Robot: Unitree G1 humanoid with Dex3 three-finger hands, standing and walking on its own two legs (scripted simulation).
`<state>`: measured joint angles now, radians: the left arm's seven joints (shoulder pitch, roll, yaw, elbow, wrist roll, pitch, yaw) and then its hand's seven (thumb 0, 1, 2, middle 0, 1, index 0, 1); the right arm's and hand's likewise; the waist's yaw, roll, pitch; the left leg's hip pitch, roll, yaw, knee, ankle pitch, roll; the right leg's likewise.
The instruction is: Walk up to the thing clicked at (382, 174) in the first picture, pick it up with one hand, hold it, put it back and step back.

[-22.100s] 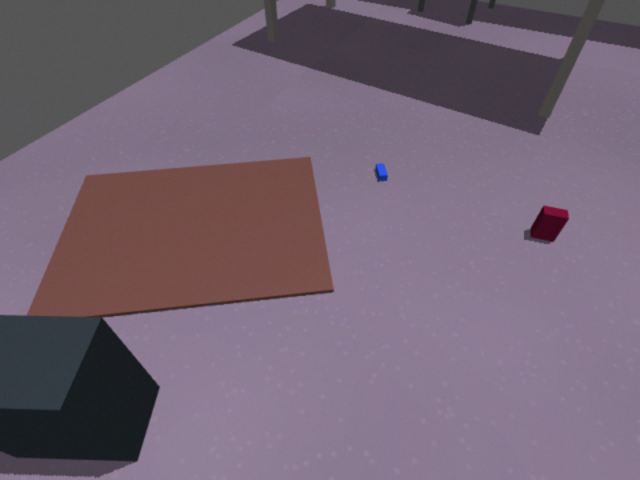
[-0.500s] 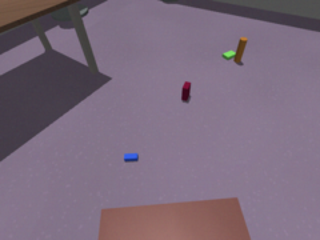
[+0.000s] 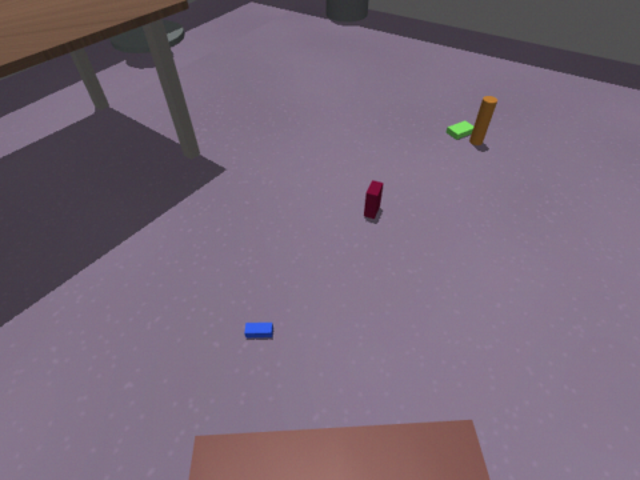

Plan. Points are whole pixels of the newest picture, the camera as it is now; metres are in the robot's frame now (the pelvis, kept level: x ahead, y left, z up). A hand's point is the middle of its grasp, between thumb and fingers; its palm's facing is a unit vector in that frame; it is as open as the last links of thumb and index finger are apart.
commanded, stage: walk up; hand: left
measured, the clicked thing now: (259, 330) +0.74 +0.23 -0.77
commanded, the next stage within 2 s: stand in 0.36 s
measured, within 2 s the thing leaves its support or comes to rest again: neither
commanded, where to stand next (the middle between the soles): +0.35 -0.01 m, yaw +0 degrees
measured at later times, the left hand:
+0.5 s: hand out of the picture +0.09 +0.25 -0.14, palm faces +0.00 -0.94 -0.33, open 7.4 cm
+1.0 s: hand out of the picture +0.05 +0.24 -0.14, palm faces -0.04 -0.94 -0.33, open 7.4 cm
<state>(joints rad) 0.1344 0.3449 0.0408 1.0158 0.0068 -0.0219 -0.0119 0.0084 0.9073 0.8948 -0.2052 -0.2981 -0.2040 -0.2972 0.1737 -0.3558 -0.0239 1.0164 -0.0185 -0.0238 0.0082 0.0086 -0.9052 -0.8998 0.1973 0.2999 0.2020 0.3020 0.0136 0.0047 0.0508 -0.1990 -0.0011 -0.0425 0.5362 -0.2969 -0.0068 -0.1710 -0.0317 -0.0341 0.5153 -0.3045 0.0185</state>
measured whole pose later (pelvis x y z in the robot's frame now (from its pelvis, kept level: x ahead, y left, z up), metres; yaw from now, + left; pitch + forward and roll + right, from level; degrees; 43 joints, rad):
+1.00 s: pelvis -0.02 -0.01 +0.01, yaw -1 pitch -3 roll +0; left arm 0.12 0.35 0.00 1.14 0.01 -0.02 -0.01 0.01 0.91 0.89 -0.20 -0.30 -0.20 -0.30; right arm 0.13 -0.35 0.00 1.14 -0.01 -0.01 0.01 0.01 -0.90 -0.90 0.20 0.30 0.20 0.30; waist 0.00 0.01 0.06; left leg -0.11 0.02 -0.04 0.31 -0.15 -0.03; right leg -0.10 -0.01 -0.03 0.32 -0.17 0.00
